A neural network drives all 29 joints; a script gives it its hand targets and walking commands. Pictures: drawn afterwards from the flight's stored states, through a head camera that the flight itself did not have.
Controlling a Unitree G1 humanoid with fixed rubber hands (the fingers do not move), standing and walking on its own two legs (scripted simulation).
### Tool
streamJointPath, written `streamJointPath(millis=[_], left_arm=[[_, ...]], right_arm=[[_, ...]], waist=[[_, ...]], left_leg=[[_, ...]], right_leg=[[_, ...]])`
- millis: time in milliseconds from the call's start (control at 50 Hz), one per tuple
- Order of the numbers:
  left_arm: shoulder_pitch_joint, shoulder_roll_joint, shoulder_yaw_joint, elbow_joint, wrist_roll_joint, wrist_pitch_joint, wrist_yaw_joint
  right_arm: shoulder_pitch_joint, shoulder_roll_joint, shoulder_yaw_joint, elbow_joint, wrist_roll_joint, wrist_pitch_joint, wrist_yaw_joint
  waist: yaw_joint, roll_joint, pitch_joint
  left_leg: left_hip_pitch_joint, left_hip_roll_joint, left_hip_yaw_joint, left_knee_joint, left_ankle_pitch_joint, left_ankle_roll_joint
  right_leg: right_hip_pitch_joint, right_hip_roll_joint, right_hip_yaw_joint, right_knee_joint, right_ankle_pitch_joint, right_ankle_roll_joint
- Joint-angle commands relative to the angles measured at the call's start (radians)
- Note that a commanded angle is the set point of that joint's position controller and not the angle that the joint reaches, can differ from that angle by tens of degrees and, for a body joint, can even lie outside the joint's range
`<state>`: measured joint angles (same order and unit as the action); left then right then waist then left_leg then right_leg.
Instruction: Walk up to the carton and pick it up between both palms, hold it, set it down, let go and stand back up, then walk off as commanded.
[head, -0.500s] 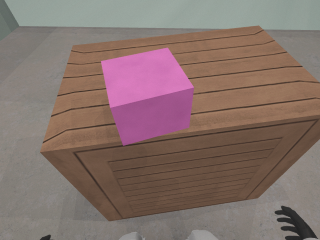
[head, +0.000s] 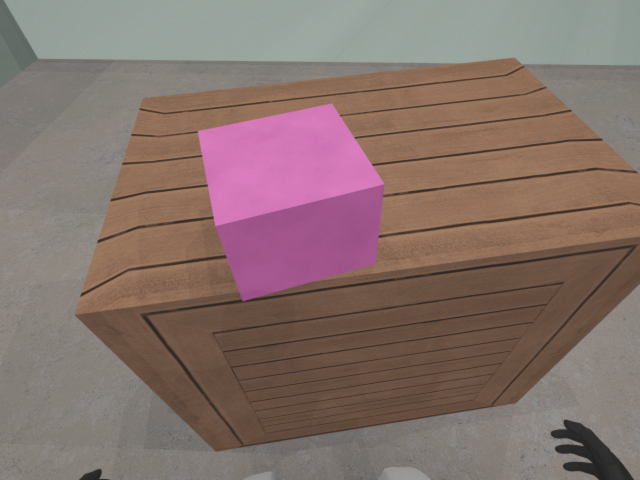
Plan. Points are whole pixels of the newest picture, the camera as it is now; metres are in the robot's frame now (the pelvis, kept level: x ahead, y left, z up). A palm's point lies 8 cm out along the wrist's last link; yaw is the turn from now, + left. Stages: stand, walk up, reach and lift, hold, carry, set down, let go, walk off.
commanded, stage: walk up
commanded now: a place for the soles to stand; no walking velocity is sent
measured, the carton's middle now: (288, 199) +0.45 +0.04 +0.11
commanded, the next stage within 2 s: reach and lift in 1.00 s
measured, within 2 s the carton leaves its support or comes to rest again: neither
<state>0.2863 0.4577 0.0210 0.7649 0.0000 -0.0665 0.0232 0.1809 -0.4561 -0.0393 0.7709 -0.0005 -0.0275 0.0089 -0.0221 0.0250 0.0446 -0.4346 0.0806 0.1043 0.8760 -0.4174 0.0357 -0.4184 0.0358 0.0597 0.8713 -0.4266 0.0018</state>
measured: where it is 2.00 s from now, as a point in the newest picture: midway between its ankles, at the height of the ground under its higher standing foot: outside the picture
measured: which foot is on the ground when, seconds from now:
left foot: down 0.00-1.00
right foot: down 0.00-1.00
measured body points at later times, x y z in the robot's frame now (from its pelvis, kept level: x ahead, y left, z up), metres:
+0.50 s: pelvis +0.01 +0.01 +0.00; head +0.03 +0.01 +0.45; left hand +0.11 +0.34 -0.09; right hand +0.13 -0.32 -0.08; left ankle +0.03 +0.12 -0.70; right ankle +0.03 -0.13 -0.69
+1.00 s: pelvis +0.01 +0.00 +0.00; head +0.02 -0.01 +0.45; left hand +0.11 +0.33 -0.08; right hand +0.12 -0.33 -0.09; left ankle +0.03 +0.12 -0.69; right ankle +0.04 -0.13 -0.70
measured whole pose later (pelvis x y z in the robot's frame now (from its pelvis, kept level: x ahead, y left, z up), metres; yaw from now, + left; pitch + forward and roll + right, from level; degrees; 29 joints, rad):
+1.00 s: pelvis +0.01 +0.00 +0.00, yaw +0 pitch -1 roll +1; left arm 0.28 0.46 0.02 0.77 0.00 -0.08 0.02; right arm 0.23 -0.46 -0.04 0.77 0.00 -0.06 0.01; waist -0.02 0.01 0.05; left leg -0.41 0.07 0.11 0.86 -0.46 0.02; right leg -0.44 0.00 0.05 0.86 -0.40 0.00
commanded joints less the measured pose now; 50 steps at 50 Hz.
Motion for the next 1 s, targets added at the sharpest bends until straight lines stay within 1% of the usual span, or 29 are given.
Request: streamJointPath(millis=[0,20,80,100,140,160,200,240,280,320,340,400,420,460,500,540,580,600,640,680,700,720,760,820,840,860,880,920,980], left_arm=[[0.001,0.287,0.085,0.005,0.040,-0.024,0.003],[0.004,0.294,0.087,-0.002,0.043,-0.026,0.004],[-0.103,0.197,0.043,-0.027,0.024,-0.027,0.006],[-0.110,0.160,0.040,-0.029,0.017,-0.024,0.004],[-0.062,0.155,0.048,-0.018,0.014,-0.010,0.012],[-0.031,0.166,0.051,-0.024,0.015,-0.009,0.009],[-0.004,0.163,0.056,-0.029,0.022,-0.023,0.003],[0.089,0.226,0.075,0.006,0.026,-0.040,0.009],[0.063,0.273,0.083,0.004,0.023,-0.036,0.011],[0.008,0.265,0.072,-0.010,0.031,-0.022,0.012],[-0.041,0.244,0.068,-0.023,0.032,-0.015,0.011],[-0.091,0.145,0.043,-0.039,0.016,-0.005,0.010],[-0.097,0.183,0.053,-0.035,0.015,0.001,0.007],[-0.082,0.194,0.065,-0.042,0.019,-0.005,-0.002],[0.015,0.183,0.067,0.002,0.022,-0.021,-0.010],[0.079,0.206,0.079,0.030,0.027,-0.035,-0.008],[0.062,0.299,0.097,0.008,0.028,-0.035,-0.001],[0.024,0.326,0.106,0.002,0.035,-0.027,0.000],[-0.025,0.297,0.093,-0.001,0.039,-0.015,0.001],[-0.115,0.213,0.060,-0.031,0.033,-0.005,-0.004],[-0.181,0.135,0.046,-0.044,0.018,-0.006,-0.004],[-0.135,0.135,0.046,-0.041,0.014,0.000,-0.001],[-0.086,0.222,0.077,-0.027,0.022,0.007,-0.005],[-0.004,0.172,0.061,-0.010,0.018,-0.011,-0.022],[0.013,0.187,0.066,0.001,0.022,-0.018,-0.019],[0.042,0.175,0.076,0.007,0.025,-0.029,-0.016],[0.076,0.217,0.085,0.021,0.027,-0.036,-0.005],[0.020,0.268,0.092,0.012,0.024,-0.037,-0.002],[-0.036,0.261,0.079,0.000,0.029,-0.018,-0.004]], right_arm=[[-0.057,-0.171,-0.055,-0.020,-0.011,-0.011,-0.001],[-0.061,-0.188,-0.057,-0.022,-0.016,-0.021,-0.001],[0.033,-0.194,-0.070,0.008,-0.010,-0.053,-0.006],[0.087,-0.239,-0.076,0.019,-0.019,-0.058,-0.012],[0.083,-0.266,-0.086,0.009,-0.015,-0.058,-0.011],[0.044,-0.249,-0.083,0.003,-0.014,-0.049,-0.011],[0.003,-0.238,-0.076,-0.021,-0.018,-0.044,-0.010],[-0.052,-0.164,-0.055,-0.054,-0.003,-0.037,-0.009],[-0.073,-0.136,-0.041,-0.053,0.011,-0.024,-0.013],[-0.063,-0.149,-0.053,-0.045,-0.002,-0.028,-0.010],[-0.047,-0.171,-0.054,-0.024,-0.006,-0.044,-0.010],[0.121,-0.279,-0.085,0.024,-0.016,-0.065,-0.009],[0.103,-0.285,-0.097,0.029,-0.018,-0.063,-0.011],[0.079,-0.278,-0.094,0.022,-0.009,-0.057,-0.013],[0.007,-0.261,-0.083,-0.014,-0.026,-0.048,-0.009],[-0.079,-0.188,-0.046,-0.046,-0.008,-0.034,-0.006],[-0.076,-0.153,-0.045,-0.057,-0.007,-0.015,-0.011],[-0.046,-0.178,-0.048,-0.052,0.001,-0.014,-0.011],[-0.028,-0.187,-0.058,-0.022,0.000,-0.026,-0.007],[0.095,-0.191,-0.065,0.024,-0.009,-0.052,-0.009],[0.169,-0.252,-0.082,0.056,-0.024,-0.067,-0.014],[0.170,-0.315,-0.100,0.045,-0.027,-0.071,-0.015],[0.088,-0.294,-0.098,0.022,-0.027,-0.067,-0.012],[0.020,-0.274,-0.083,0.007,-0.029,-0.056,-0.011],[0.008,-0.226,-0.067,-0.012,-0.023,-0.053,-0.008],[0.004,-0.214,-0.059,-0.024,-0.020,-0.052,-0.006],[0.006,-0.189,-0.045,-0.042,0.002,-0.045,-0.001],[-0.025,-0.157,-0.036,-0.046,0.000,-0.031,-0.010],[0.037,-0.191,-0.056,-0.014,-0.003,-0.041,-0.007]], waist=[[0.025,-0.202,0.005],[0.019,-0.159,-0.043],[-0.052,-0.110,-0.133],[-0.056,0.046,-0.151],[-0.023,0.124,-0.122],[0.000,0.089,-0.107],[0.022,0.037,-0.086],[0.047,-0.069,-0.172],[0.050,-0.157,-0.163],[0.032,-0.192,-0.100],[-0.004,-0.153,-0.086],[-0.056,0.138,-0.065],[-0.052,0.097,-0.025],[-0.025,0.108,-0.041],[0.028,0.097,-0.106],[0.070,-0.050,-0.081],[0.067,-0.205,-0.064],[0.053,-0.240,-0.038],[0.023,-0.168,0.031],[-0.052,-0.088,-0.020],[-0.104,0.114,-0.039],[-0.080,0.188,-0.036],[-0.023,0.049,0.000],[0.009,0.169,0.004],[0.035,0.076,-0.046],[0.060,0.053,-0.085],[0.067,-0.113,-0.159],[0.044,-0.217,-0.085],[0.004,-0.208,-0.059]], left_leg=[[-0.143,-0.031,-0.129,-0.049,-0.185,0.003],[-0.077,-0.023,-0.151,-0.078,-0.162,0.017],[0.275,0.068,-0.187,-0.219,0.223,0.044],[0.359,0.174,-0.298,-0.313,0.285,0.101],[0.372,0.343,-0.426,-0.366,0.435,0.224],[0.346,0.340,-0.381,-0.345,0.452,0.230],[0.235,0.269,-0.242,-0.262,0.476,0.159],[0.069,0.087,-0.054,-0.018,0.406,0.040],[-0.060,-0.014,-0.085,0.029,-0.038,-0.005],[-0.030,-0.020,-0.116,-0.077,-0.185,0.000],[0.078,-0.017,-0.117,-0.169,-0.036,0.016],[0.341,0.316,-0.459,-0.460,0.121,0.192],[0.328,0.369,-0.485,-0.466,0.246,0.211],[0.349,0.359,-0.417,-0.412,0.335,0.239],[0.212,0.259,-0.260,-0.329,0.296,0.168],[0.004,0.111,-0.089,-0.135,0.202,0.065],[-0.146,-0.039,-0.077,0.037,-0.220,0.009],[-0.153,-0.037,-0.112,0.080,-0.304,0.013],[-0.081,-0.013,-0.134,-0.041,-0.250,0.026],[0.214,0.007,-0.167,-0.303,-0.079,0.050],[0.352,0.147,-0.340,-0.452,-0.065,0.071],[0.377,0.347,-0.560,-0.553,0.015,0.131],[0.261,0.348,-0.499,-0.483,0.021,0.217],[0.201,0.248,-0.256,-0.381,0.238,0.148],[0.130,0.223,-0.241,-0.329,0.296,0.129],[0.063,0.196,-0.169,-0.253,0.336,0.105],[0.015,0.110,-0.080,-0.082,0.259,0.048],[-0.132,-0.034,-0.084,0.015,-0.200,-0.005],[-0.029,-0.034,-0.087,-0.092,-0.179,0.017]], right_leg=[[0.091,-0.258,0.599,-0.436,-0.042,-0.248],[0.081,-0.275,0.580,-0.369,0.070,-0.262],[-0.072,-0.131,0.246,-0.149,0.512,-0.136],[-0.171,-0.057,0.097,-0.005,0.493,-0.073],[-0.206,-0.026,-0.058,0.112,0.030,-0.035],[-0.183,-0.059,-0.053,0.027,-0.162,-0.038],[-0.039,-0.066,-0.053,-0.183,0.113,-0.062],[0.184,-0.146,0.235,-0.231,0.528,-0.138],[0.234,-0.269,0.506,-0.271,0.581,-0.280],[0.165,-0.283,0.480,-0.278,0.512,-0.298],[0.064,-0.216,0.400,-0.244,0.438,-0.239],[-0.277,-0.021,-0.019,0.100,0.129,-0.041],[-0.315,-0.034,-0.040,0.147,-0.126,-0.029],[-0.254,-0.070,-0.049,0.070,-0.207,-0.038],[-0.027,-0.044,-0.091,-0.106,-0.023,-0.055],[0.137,-0.067,0.071,-0.244,0.246,-0.091],[0.124,-0.287,0.557,-0.423,0.036,-0.265],[0.120,-0.319,0.608,-0.456,-0.068,-0.296],[0.040,-0.279,0.541,-0.421,-0.032,-0.283],[-0.152,-0.181,0.298,-0.258,0.201,-0.165],[-0.297,-0.058,0.098,0.010,0.242,-0.078],[-0.369,-0.002,-0.038,0.075,-0.058,-0.033],[-0.255,-0.087,-0.015,0.087,-0.139,-0.034],[-0.134,-0.082,-0.067,-0.106,-0.056,-0.055],[-0.005,-0.056,-0.067,-0.124,0.089,-0.066],[0.115,-0.058,-0.028,-0.232,0.117,-0.085],[0.195,-0.135,0.181,-0.312,0.252,-0.123],[0.208,-0.278,0.534,-0.369,0.304,-0.272],[0.111,-0.256,0.418,-0.340,0.261,-0.249]])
